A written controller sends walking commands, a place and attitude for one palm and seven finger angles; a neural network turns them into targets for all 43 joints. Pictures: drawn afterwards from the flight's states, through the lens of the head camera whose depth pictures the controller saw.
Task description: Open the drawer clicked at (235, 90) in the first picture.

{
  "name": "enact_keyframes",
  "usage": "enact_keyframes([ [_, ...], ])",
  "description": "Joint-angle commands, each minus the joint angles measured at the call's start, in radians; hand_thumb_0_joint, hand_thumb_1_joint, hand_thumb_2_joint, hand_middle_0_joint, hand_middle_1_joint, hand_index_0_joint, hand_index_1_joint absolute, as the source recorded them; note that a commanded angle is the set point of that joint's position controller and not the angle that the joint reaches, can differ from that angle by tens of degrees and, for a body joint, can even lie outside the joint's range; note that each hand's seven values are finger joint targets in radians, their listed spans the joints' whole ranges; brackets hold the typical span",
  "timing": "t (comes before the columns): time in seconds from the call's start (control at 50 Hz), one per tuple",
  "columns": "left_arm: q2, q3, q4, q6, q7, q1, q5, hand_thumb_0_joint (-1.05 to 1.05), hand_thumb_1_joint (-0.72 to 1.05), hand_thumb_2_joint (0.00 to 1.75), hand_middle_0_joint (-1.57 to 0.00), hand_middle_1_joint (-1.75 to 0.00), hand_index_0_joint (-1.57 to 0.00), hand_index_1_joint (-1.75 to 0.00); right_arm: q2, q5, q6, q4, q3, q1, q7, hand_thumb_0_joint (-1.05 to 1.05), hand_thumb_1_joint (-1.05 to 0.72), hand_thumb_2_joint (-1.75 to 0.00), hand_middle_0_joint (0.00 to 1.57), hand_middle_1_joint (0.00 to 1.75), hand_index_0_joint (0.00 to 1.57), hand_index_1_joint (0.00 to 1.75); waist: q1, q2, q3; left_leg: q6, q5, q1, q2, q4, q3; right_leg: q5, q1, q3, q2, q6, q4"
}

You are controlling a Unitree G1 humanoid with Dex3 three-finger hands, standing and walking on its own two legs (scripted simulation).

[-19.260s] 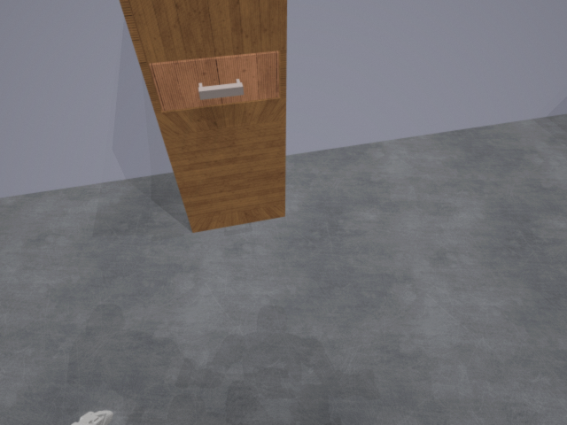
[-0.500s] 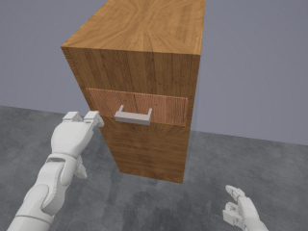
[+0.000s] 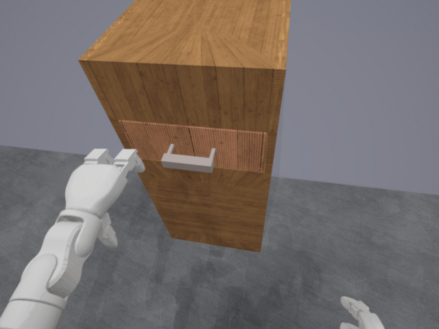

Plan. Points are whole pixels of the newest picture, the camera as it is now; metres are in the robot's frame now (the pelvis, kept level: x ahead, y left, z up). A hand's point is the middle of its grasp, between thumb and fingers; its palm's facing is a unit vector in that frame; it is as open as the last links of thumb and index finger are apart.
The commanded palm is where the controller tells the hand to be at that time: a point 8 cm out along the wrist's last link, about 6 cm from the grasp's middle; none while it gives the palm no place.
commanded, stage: move the hooked fingers above the handle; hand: left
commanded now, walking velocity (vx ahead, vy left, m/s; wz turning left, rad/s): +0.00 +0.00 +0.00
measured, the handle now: (190, 156) +0.52 +0.16 -0.06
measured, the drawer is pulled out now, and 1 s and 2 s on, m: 0.00 0.00 0.00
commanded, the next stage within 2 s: none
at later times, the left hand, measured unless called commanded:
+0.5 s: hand (137, 186) +0.34 +0.21 +0.05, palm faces -0.01 -0.06 -1.00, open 13.8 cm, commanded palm +0.33 +0.22 +0.11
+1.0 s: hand (163, 172) +0.40 +0.18 +0.02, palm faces -0.04 -0.04 -1.00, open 13.8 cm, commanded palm +0.39 +0.19 +0.08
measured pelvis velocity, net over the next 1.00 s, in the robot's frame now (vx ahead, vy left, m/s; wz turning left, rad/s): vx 0.00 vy -0.01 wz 0.00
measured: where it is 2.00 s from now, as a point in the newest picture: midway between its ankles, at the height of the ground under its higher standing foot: outside the picture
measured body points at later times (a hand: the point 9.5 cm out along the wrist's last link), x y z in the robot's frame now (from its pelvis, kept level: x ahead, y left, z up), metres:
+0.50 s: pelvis +0.00 -0.01 +0.00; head +0.04 -0.04 +0.44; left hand +0.34 +0.22 +0.11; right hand +0.16 -0.25 -0.13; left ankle -0.04 +0.09 -0.74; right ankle +0.04 -0.12 -0.74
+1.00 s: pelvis +0.00 -0.01 -0.01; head +0.06 -0.04 +0.44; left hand +0.40 +0.18 +0.08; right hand +0.10 -0.27 -0.15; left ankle -0.04 +0.09 -0.74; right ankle +0.04 -0.12 -0.74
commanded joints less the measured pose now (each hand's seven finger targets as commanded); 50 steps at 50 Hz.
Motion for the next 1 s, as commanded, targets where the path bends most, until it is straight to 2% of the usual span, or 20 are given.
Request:
enact_keyframes([
  [0.0, 0.193, 0.113, -0.206, 0.012, 0.038, -0.257, -0.009, 0.0, -0.5, 0.3, -0.3, -1.2, -0.3, -1.2, -0.099, -0.001, -0.051, -0.155, -0.029, -0.11, -0.008, 0.0, -0.9, -0.9, 0.2, 0.3, 0.2, 0.3, 0.0, -0.037, -0.294, -0.025, 0.356, -0.029, -0.001, -0.066, -0.081, 0.174, 0.265, 0.064, 0.04, -0.035, -0.013],
  [0.06, 0.188, 0.105, -0.184, 0.022, 0.021, -0.245, -0.014, 0.0, -0.5, 0.3, -0.3, -1.2, -0.3, -1.2, -0.099, 0.0, -0.048, -0.156, -0.022, -0.116, -0.011, 0.0, -0.9, -0.9, 0.2, 0.3, 0.2, 0.3, -0.003, -0.058, -0.261, -0.017, 0.316, -0.047, -0.004, -0.073, -0.078, 0.15, 0.265, 0.064, 0.041, -0.032, -0.023],
  [0.12, 0.169, 0.079, -0.118, 0.023, 0.012, -0.322, -0.011, 0.0, -0.5, 0.3, -0.3, -1.2, -0.3, -1.2, -0.101, 0.003, -0.048, -0.152, -0.016, -0.113, -0.019, 0.0, -0.9, -0.9, 0.2, 0.3, 0.2, 0.3, -0.022, -0.096, -0.216, -0.01, 0.243, -0.077, -0.008, -0.074, -0.073, 0.098, 0.234, 0.069, 0.039, -0.029, -0.037],
  [0.16, 0.211, 0.108, -0.075, 0.012, 0.014, -0.359, 0.006, 0.0, -0.5, 0.3, -0.3, -1.2, -0.3, -1.2, -0.099, 0.001, -0.049, -0.14, -0.019, -0.094, -0.025, 0.0, -0.9, -0.9, 0.2, 0.3, 0.2, 0.3, -0.015, -0.107, -0.244, -0.007, 0.241, -0.083, -0.013, -0.067, -0.067, 0.1, 0.246, 0.07, 0.039, -0.027, -0.03],
  [0.18, 0.193, 0.085, -0.065, 0.008, 0.014, -0.391, 0.009, 0.0, -0.5, 0.3, -0.3, -1.2, -0.3, -1.2, -0.097, 0.002, -0.05, -0.144, -0.017, -0.098, -0.026, 0.0, -0.9, -0.9, 0.2, 0.3, 0.2, 0.3, -0.018, -0.091, -0.247, -0.006, 0.235, -0.088, -0.017, -0.063, -0.065, 0.099, 0.244, 0.073, 0.035, -0.026, -0.029],
  [0.22, 0.221, 0.109, -0.062, -0.009, 0.022, -0.438, 0.013, 0.0, -0.5, 0.3, -0.3, -1.2, -0.3, -1.2, -0.097, 0.0, -0.054, -0.142, -0.02, -0.089, -0.031, 0.0, -0.9, -0.9, 0.2, 0.3, 0.2, 0.3, -0.019, -0.062, -0.288, -0.006, 0.246, -0.081, -0.019, -0.052, -0.066, 0.113, 0.256, 0.083, 0.036, -0.027, -0.021],
  [0.26, 0.204, 0.092, -0.042, -0.023, 0.03, -0.464, 0.019, 0.0, -0.5, 0.3, -0.3, -1.2, -0.3, -1.2, -0.09, -0.002, -0.056, -0.133, -0.023, -0.078, -0.031, 0.0, -0.9, -0.9, 0.2, 0.3, 0.2, 0.3, -0.022, -0.043, -0.304, -0.008, 0.264, -0.078, -0.021, -0.042, -0.063, 0.136, 0.249, 0.079, 0.035, -0.029, -0.011],
  [0.3, 0.197, 0.094, -0.021, -0.032, 0.036, -0.45, 0.017, 0.0, -0.5, 0.3, -0.3, -1.2, -0.3, -1.2, -0.089, -0.002, -0.059, -0.135, -0.028, -0.069, -0.029, 0.0, -0.9, -0.9, 0.2, 0.3, 0.2, 0.3, -0.017, -0.054, -0.317, -0.01, 0.292, -0.084, -0.021, -0.036, -0.063, 0.168, 0.253, 0.077, 0.036, -0.029, 0.0],
  [0.36, 0.154, 0.053, 0.037, -0.023, 0.042, -0.484, 0.019, 0.0, -0.5, 0.3, -0.3, -1.2, -0.3, -1.2, -0.09, 0.001, -0.056, -0.13, -0.028, -0.058, -0.027, 0.0, -0.9, -0.9, 0.2, 0.3, 0.2, 0.3, -0.03, -0.079, -0.293, -0.009, 0.265, -0.108, -0.021, -0.032, -0.063, 0.148, 0.224, 0.073, 0.035, -0.027, 0.001],
  [0.38, 0.168, 0.06, 0.057, -0.021, 0.046, -0.51, 0.025, 0.0, -0.5, 0.3, -0.3, -1.2, -0.3, -1.2, -0.095, 0.002, -0.055, -0.127, -0.028, -0.053, -0.028, 0.0, -0.9, -0.9, 0.2, 0.3, 0.2, 0.3, -0.034, -0.082, -0.286, -0.01, 0.253, -0.119, -0.021, -0.031, -0.062, 0.135, 0.214, 0.073, 0.035, -0.027, 0.001],
  [0.44, 0.155, 0.042, 0.062, -0.017, 0.059, -0.551, 0.04, 0.0, -0.5, 0.3, -0.3, -1.2, -0.3, -1.2, -0.095, 0.0, -0.054, -0.132, -0.036, -0.039, -0.025, 0.0, -0.9, -0.9, 0.2, 0.3, 0.2, 0.3, -0.03, -0.09, -0.353, -0.007, 0.274, -0.118, -0.023, -0.018, -0.061, 0.157, 0.239, 0.08, 0.032, -0.028, 0.019],
  [0.56, 0.146, 0.036, 0.141, -0.009, 0.084, -0.614, 0.049, 0.0, -0.5, 0.3, -0.3, -1.2, -0.3, -1.2, -0.099, 0.005, -0.047, -0.113, -0.043, -0.009, -0.027, 0.0, -0.9, -0.9, 0.2, 0.3, 0.2, 0.3, -0.045, -0.098, -0.35, -0.007, 0.274, -0.137, -0.021, -0.004, -0.062, 0.165, 0.208, 0.075, 0.037, -0.029, 0.035],
  [0.62, 0.165, 0.052, 0.177, -0.004, 0.103, -0.644, 0.063, 0.0, -0.5, 0.3, -0.3, -1.2, -0.3, -1.2, -0.105, 0.003, -0.046, -0.109, -0.047, 0.006, -0.029, 0.0, -0.9, -0.9, 0.2, 0.3, 0.2, 0.3, -0.041, -0.095, -0.381, -0.006, 0.285, -0.144, -0.023, 0.003, -0.063, 0.175, 0.215, 0.078, 0.039, -0.031, 0.046],
  [0.66, 0.157, 0.04, 0.224, 0.0, 0.112, -0.684, 0.07, 0.0, -0.5, 0.3, -0.3, -1.2, -0.3, -1.2, -0.103, 0.006, -0.045, -0.097, -0.048, 0.019, -0.031, 0.0, -0.9, -0.9, 0.2, 0.3, 0.2, 0.3, -0.053, -0.083, -0.366, -0.007, 0.269, -0.157, -0.023, 0.007, -0.062, 0.162, 0.192, 0.075, 0.039, -0.031, 0.05],
  [0.68, 0.143, 0.03, 0.229, -0.001, 0.117, -0.695, 0.069, 0.0, -0.5, 0.3, -0.3, -1.2, -0.3, -1.2, -0.104, 0.005, -0.047, -0.097, -0.05, 0.028, -0.031, 0.0, -0.9, -0.9, 0.2, 0.3, 0.2, 0.3, -0.053, -0.083, -0.383, -0.006, 0.282, -0.151, -0.022, 0.011, -0.06, 0.179, 0.196, 0.076, 0.038, -0.032, 0.055],
  [0.72, 0.173, 0.059, 0.246, 0.0, 0.125, -0.689, 0.076, 0.0, -0.5, 0.3, -0.3, -1.2, -0.3, -1.2, -0.109, 0.004, -0.044, -0.096, -0.053, 0.035, -0.03, 0.0, -0.9, -0.9, 0.2, 0.3, 0.2, 0.3, -0.044, -0.076, -0.413, -0.009, 0.31, -0.157, -0.024, 0.015, -0.065, 0.199, 0.213, 0.076, 0.042, -0.035, 0.065],
  [0.74, 0.134, 0.026, 0.244, 0.001, 0.128, -0.696, 0.074, 0.0, -0.5, 0.3, -0.3, -1.2, -0.3, -1.2, -0.104, 0.004, -0.044, -0.098, -0.053, 0.037, -0.028, 0.0, -0.9, -0.9, 0.2, 0.3, 0.2, 0.3, -0.05, -0.07, -0.416, -0.008, 0.32, -0.15, -0.023, 0.019, -0.061, 0.213, 0.206, 0.075, 0.04, -0.034, 0.069],
  [0.8, 0.099, 0.0, 0.295, 0.007, 0.135, -0.709, 0.075, 0.0, -0.5, 0.3, -0.3, -1.2, -0.3, -1.2, -0.107, 0.006, -0.043, -0.091, -0.056, 0.05, -0.024, 0.0, -0.9, -0.9, 0.2, 0.3, 0.2, 0.3, -0.062, -0.098, -0.391, -0.008, 0.307, -0.159, -0.019, 0.022, -0.062, 0.198, 0.173, 0.069, 0.043, -0.033, 0.069],
  [0.9, 0.089, -0.025, 0.366, 0.013, 0.154, -0.829, 0.101, 0.0, -0.5, 0.3, -0.3, -1.2, -0.3, -1.2, -0.108, 0.003, -0.039, -0.073, -0.058, 0.076, -0.026, 0.0, -0.9, -0.9, 0.2, 0.3, 0.2, 0.3, -0.086, -0.089, -0.396, -0.006, 0.281, -0.165, -0.021, 0.035, -0.061, 0.175, 0.133, 0.066, 0.044, -0.034, 0.077],
  [0.98, 0.098, -0.009, 0.391, 0.0, 0.18, -0.872, 0.109, 0.0, -0.5, 0.3, -0.3, -1.2, -0.3, -1.2, -0.105, -0.001, -0.041, -0.067, -0.062, 0.092, -0.027, 0.0, -0.9, -0.9, 0.2, 0.3, 0.2, 0.3, -0.084, -0.08, -0.447, -0.007, 0.321, -0.161, -0.023, 0.051, -0.065, 0.214, 0.144, 0.067, 0.046, -0.035, 0.097],
])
